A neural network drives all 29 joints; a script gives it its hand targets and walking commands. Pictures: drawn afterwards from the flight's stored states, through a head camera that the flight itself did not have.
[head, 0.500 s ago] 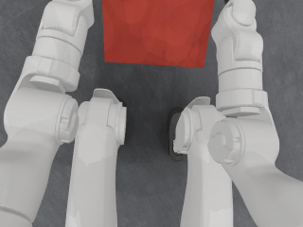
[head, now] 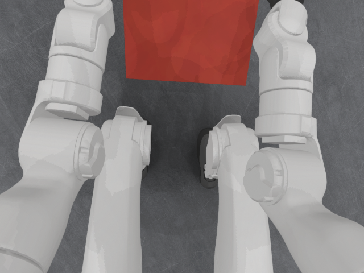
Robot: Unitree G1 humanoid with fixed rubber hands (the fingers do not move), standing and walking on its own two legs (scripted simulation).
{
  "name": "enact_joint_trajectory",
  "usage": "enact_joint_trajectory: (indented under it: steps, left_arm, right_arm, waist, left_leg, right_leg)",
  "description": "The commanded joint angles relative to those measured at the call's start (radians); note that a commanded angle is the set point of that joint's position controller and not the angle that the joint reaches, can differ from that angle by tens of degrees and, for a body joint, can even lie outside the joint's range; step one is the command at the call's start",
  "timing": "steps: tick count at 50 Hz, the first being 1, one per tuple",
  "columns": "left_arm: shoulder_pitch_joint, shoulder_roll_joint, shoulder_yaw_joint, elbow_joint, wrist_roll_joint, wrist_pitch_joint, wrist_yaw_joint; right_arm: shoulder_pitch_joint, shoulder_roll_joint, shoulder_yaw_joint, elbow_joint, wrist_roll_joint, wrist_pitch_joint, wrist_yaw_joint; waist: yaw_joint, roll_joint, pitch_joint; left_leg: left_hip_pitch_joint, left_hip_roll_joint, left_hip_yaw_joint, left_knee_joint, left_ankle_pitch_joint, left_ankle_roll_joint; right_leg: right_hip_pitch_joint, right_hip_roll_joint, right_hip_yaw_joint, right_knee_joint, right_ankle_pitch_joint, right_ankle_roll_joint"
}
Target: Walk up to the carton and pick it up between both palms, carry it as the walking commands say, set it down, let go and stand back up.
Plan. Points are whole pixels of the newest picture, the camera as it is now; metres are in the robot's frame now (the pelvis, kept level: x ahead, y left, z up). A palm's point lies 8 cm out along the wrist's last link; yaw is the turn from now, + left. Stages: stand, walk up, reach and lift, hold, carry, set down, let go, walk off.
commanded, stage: reach and lift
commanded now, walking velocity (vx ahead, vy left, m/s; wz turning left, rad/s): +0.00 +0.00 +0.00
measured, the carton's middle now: out of the picture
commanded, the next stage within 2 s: none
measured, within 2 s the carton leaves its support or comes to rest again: neither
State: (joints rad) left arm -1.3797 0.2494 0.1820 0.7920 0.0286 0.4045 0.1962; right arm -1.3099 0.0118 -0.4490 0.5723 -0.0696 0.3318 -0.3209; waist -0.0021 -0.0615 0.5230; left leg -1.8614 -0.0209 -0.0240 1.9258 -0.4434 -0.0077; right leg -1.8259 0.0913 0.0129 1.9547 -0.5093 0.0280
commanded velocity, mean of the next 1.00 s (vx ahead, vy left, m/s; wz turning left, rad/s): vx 0.00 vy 0.00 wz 0.00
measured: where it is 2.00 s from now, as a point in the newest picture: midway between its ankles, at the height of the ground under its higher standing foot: (174, 164)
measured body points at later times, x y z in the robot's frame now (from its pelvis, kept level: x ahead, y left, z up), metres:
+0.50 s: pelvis +0.00 +0.00 +0.05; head +0.31 +0.03 +0.36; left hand +0.54 +0.16 -0.05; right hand +0.53 -0.14 -0.02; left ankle +0.17 +0.12 -0.42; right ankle +0.15 -0.12 -0.42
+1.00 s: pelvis +0.00 +0.00 +0.10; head +0.29 +0.02 +0.44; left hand +0.52 +0.15 +0.02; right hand +0.51 -0.14 +0.05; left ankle +0.17 +0.12 -0.42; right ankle +0.15 -0.12 -0.42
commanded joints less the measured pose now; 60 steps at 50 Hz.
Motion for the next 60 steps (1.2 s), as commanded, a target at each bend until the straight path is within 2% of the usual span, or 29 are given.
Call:
enact_joint_trajectory:
  steps: [1, 5, 6, 10, 11, 13, 14, 19, 21, 22, 23, 24, 25, 29, 33, 34, 37, 39, 42, 43, 45, 46, 51, 53, 54, 55, 56, 57, 60]
  left_arm:
    - [-0.784, -1.068, -0.442, -0.336, -0.168, -0.105, -0.397]
    - [-0.763, -1.095, -0.451, -0.332, -0.178, -0.092, -0.397]
    - [-0.751, -1.102, -0.460, -0.336, -0.176, -0.091, -0.396]
    - [-0.740, -1.114, -0.463, -0.350, -0.180, -0.084, -0.395]
    - [-0.731, -1.117, -0.466, -0.349, -0.174, -0.078, -0.395]
    - [-0.728, -1.116, -0.459, -0.327, -0.167, -0.074, -0.393]
    - [-0.727, -1.126, -0.476, -0.372, -0.176, -0.072, -0.393]
    - [-0.733, -1.136, -0.488, -0.383, -0.181, -0.066, -0.389]
    - [-0.709, -1.138, -0.489, -0.388, -0.180, -0.064, -0.389]
    - [-0.707, -1.134, -0.478, -0.351, -0.172, -0.062, -0.389]
    - [-0.711, -1.148, -0.496, -0.387, -0.181, -0.062, -0.387]
    - [-0.678, -1.143, -0.476, -0.345, -0.165, -0.061, -0.388]
    - [-0.698, -1.150, -0.493, -0.388, -0.181, -0.063, -0.389]
    - [-0.675, -1.143, -0.484, -0.367, -0.169, -0.063, -0.390]
    - [-0.668, -1.162, -0.505, -0.384, -0.182, -0.056, -0.388]
    - [-0.642, -1.166, -0.493, -0.351, -0.173, -0.055, -0.390]
    - [-0.654, -1.184, -0.512, -0.396, -0.186, -0.057, -0.390]
    - [-0.631, -1.161, -0.491, -0.352, -0.166, -0.054, -0.393]
    - [-0.645, -1.175, -0.524, -0.418, -0.185, -0.059, -0.389]
    - [-0.624, -1.168, -0.509, -0.383, -0.178, -0.057, -0.389]
    - [-0.614, -1.187, -0.522, -0.404, -0.185, -0.058, -0.389]
    - [-0.615, -1.182, -0.512, -0.380, -0.173, -0.056, -0.391]
    - [-0.596, -1.194, -0.519, -0.397, -0.178, -0.058, -0.391]
    - [-0.552, -1.193, -0.495, -0.341, -0.155, -0.055, -0.393]
    - [-0.582, -1.205, -0.537, -0.420, -0.174, -0.062, -0.391]
    - [-0.567, -1.199, -0.511, -0.374, -0.162, -0.059, -0.393]
    - [-0.584, -1.207, -0.535, -0.421, -0.180, -0.061, -0.393]
    - [-0.564, -1.202, -0.515, -0.367, -0.162, -0.059, -0.394]
    - [-0.575, -1.215, -0.533, -0.408, -0.178, -0.057, -0.395]
  right_arm:
    - [-0.664, 1.048, 0.634, 0.019, 0.158, 0.031, 0.451]
    - [-0.671, 1.058, 0.645, -0.004, 0.161, 0.037, 0.456]
    - [-0.655, 1.054, 0.639, -0.003, 0.157, 0.038, 0.456]
    - [-0.641, 1.074, 0.649, -0.004, 0.158, 0.047, 0.461]
    - [-0.635, 1.071, 0.645, -0.010, 0.159, 0.049, 0.460]
    - [-0.638, 1.071, 0.640, 0.010, 0.154, 0.051, 0.465]
    - [-0.630, 1.081, 0.658, -0.025, 0.164, 0.054, 0.464]
    - [-0.617, 1.080, 0.652, -0.008, 0.160, 0.059, 0.467]
    - [-0.629, 1.088, 0.676, -0.051, 0.169, 0.059, 0.464]
    - [-0.613, 1.080, 0.652, -0.001, 0.155, 0.060, 0.466]
    - [-0.613, 1.084, 0.664, -0.034, 0.164, 0.060, 0.467]
    - [-0.607, 1.085, 0.656, -0.007, 0.157, 0.059, 0.469]
    - [-0.601, 1.092, 0.666, -0.031, 0.163, 0.060, 0.469]
    - [-0.584, 1.103, 0.674, -0.010, 0.161, 0.061, 0.470]
    - [-0.571, 1.098, 0.679, -0.039, 0.162, 0.062, 0.467]
    - [-0.577, 1.093, 0.669, -0.029, 0.160, 0.059, 0.467]
    - [-0.547, 1.112, 0.691, -0.036, 0.160, 0.063, 0.471]
    - [-0.557, 1.110, 0.683, -0.021, 0.159, 0.063, 0.468]
    - [-0.552, 1.111, 0.710, -0.066, 0.178, 0.060, 0.467]
    - [-0.540, 1.114, 0.697, -0.040, 0.167, 0.063, 0.466]
    - [-0.533, 1.123, 0.719, -0.070, 0.174, 0.061, 0.467]
    - [-0.512, 1.109, 0.691, -0.031, 0.155, 0.062, 0.468]
    - [-0.522, 1.124, 0.722, -0.066, 0.173, 0.059, 0.472]
    - [-0.481, 1.113, 0.699, -0.025, 0.150, 0.059, 0.475]
    - [-0.486, 1.140, 0.735, -0.074, 0.176, 0.056, 0.476]
    - [-0.481, 1.130, 0.711, -0.038, 0.161, 0.057, 0.478]
    - [-0.472, 1.144, 0.732, -0.068, 0.169, 0.059, 0.477]
    - [-0.475, 1.130, 0.716, -0.045, 0.153, 0.057, 0.477]
    - [-0.470, 1.140, 0.739, -0.072, 0.167, 0.060, 0.482]
  waist:
    - [0.009, 0.079, -2.250]
    - [0.002, 0.064, -2.294]
    - [-0.006, 0.089, -2.290]
    - [-0.011, 0.071, -2.307]
    - [-0.007, 0.092, -2.304]
    - [-0.011, 0.074, -2.269]
    - [-0.005, 0.086, -2.338]
    - [-0.019, 0.097, -2.327]
    - [-0.010, 0.074, -2.368]
    - [-0.016, 0.081, -2.299]
    - [-0.021, 0.090, -2.344]
    - [-0.007, 0.087, -2.290]
    - [-0.020, 0.089, -2.343]
    - [-0.002, 0.070, -2.309]
    - [-0.026, 0.073, -2.352]
    - [-0.017, 0.087, -2.315]
    - [-0.028, 0.076, -2.367]
    - [-0.008, 0.068, -2.312]
    - [-0.014, 0.090, -2.392]
    - [-0.018, 0.068, -2.336]
    - [-0.014, 0.068, -2.377]
    - [-0.028, 0.082, -2.324]
    - [-0.010, 0.073, -2.350]
    - [-0.013, 0.077, -2.274]
    - [-0.011, 0.084, -2.356]
    - [-0.014, 0.079, -2.311]
    - [-0.021, 0.074, -2.362]
    - [-0.018, 0.067, -2.300]
    - [-0.019, 0.078, -2.335]
  left_leg:
    - [0.676, -0.110, 0.080, -0.174, 0.142, 0.029]
    - [0.732, -0.113, 0.069, -0.195, 0.142, 0.027]
    - [0.728, -0.114, 0.072, -0.197, 0.146, 0.025]
    - [0.769, -0.115, 0.059, -0.224, 0.143, 0.027]
    - [0.767, -0.114, 0.065, -0.233, 0.135, 0.026]
    - [0.773, -0.111, 0.051, -0.250, 0.116, 0.026]
    - [0.813, -0.116, 0.058, -0.257, 0.146, 0.026]
    - [0.848, -0.117, 0.048, -0.290, 0.131, 0.021]
    - [0.868, -0.118, 0.047, -0.299, 0.144, 0.026]
    - [0.839, -0.116, 0.044, -0.313, 0.113, 0.025]
    - [0.883, -0.117, 0.042, -0.319, 0.128, 0.024]
    - [0.862, -0.115, 0.041, -0.324, 0.110, 0.025]
    - [0.892, -0.119, 0.046, -0.325, 0.135, 0.022]
    - [0.884, -0.115, 0.041, -0.352, 0.125, 0.026]
    - [0.941, -0.116, 0.030, -0.383, 0.118, 0.023]
    - [0.922, -0.117, 0.037, -0.389, 0.102, 0.021]
    - [0.974, -0.114, 0.024, -0.411, 0.120, 0.020]
    - [0.940, -0.115, 0.029, -0.427, 0.107, 0.025]
    - [1.005, -0.117, 0.029, -0.443, 0.141, 0.020]
    - [0.994, -0.115, 0.023, -0.457, 0.123, 0.023]
    - [1.020, -0.115, 0.024, -0.468, 0.141, 0.022]
    - [0.999, -0.115, 0.020, -0.481, 0.118, 0.018]
    - [1.054, -0.113, 0.016, -0.513, 0.116, 0.021]
    - [1.047, -0.110, 0.010, -0.537, 0.102, 0.021]
    - [1.108, -0.111, 0.012, -0.544, 0.135, 0.018]
    - [1.074, -0.112, 0.014, -0.550, 0.110, 0.019]
    - [1.106, -0.111, 0.014, -0.557, 0.123, 0.020]
    - [1.078, -0.108, 0.007, -0.567, 0.100, 0.021]
    - [1.128, -0.110, 0.009, -0.597, 0.102, 0.017]
  right_leg:
    - [0.488, 0.095, -0.068, -0.214, 0.129, -0.022]
    - [0.502, 0.092, -0.074, -0.233, 0.120, -0.020]
    - [0.507, 0.095, -0.067, -0.241, 0.131, -0.024]
    - [0.525, 0.095, -0.069, -0.262, 0.123, -0.022]
    - [0.539, 0.094, -0.059, -0.277, 0.122, -0.026]
    - [0.505, 0.093, -0.067, -0.283, 0.100, -0.024]
    - [0.569, 0.095, -0.060, -0.293, 0.136, -0.026]
    - [0.574, 0.092, -0.058, -0.319, 0.120, -0.027]
    - [0.625, 0.093, -0.055, -0.331, 0.136, -0.024]
    - [0.583, 0.089, -0.056, -0.340, 0.105, -0.025]
    - [0.617, 0.093, -0.052, -0.348, 0.123, -0.025]
    - [0.580, 0.088, -0.052, -0.352, 0.097, -0.026]
    - [0.636, 0.091, -0.047, -0.366, 0.130, -0.026]
    - [0.648, 0.087, -0.042, -0.387, 0.122, -0.024]
    - [0.696, 0.087, -0.039, -0.416, 0.124, -0.023]
    - [0.683, 0.085, -0.034, -0.426, 0.106, -0.025]
    - [0.730, 0.086, -0.033, -0.444, 0.128, -0.026]
    - [0.726, 0.083, -0.027, -0.461, 0.118, -0.023]
    - [0.797, 0.084, -0.019, -0.480, 0.159, -0.021]
    - [0.769, 0.083, -0.024, -0.490, 0.133, -0.018]
    - [0.824, 0.084, -0.014, -0.506, 0.157, -0.020]
    - [0.799, 0.081, -0.016, -0.514, 0.139, -0.023]
    - [0.848, 0.078, -0.005, -0.553, 0.131, -0.020]
    - [0.813, 0.076, -0.008, -0.568, 0.116, -0.022]
    - [0.880, 0.080, -0.006, -0.577, 0.158, -0.020]
    - [0.852, 0.077, -0.002, -0.586, 0.128, -0.020]
    - [0.912, 0.079, 0.000, -0.596, 0.152, -0.020]
    - [0.864, 0.076, -0.001, -0.599, 0.121, -0.021]
    - [0.929, 0.075, 0.009, -0.633, 0.132, -0.020]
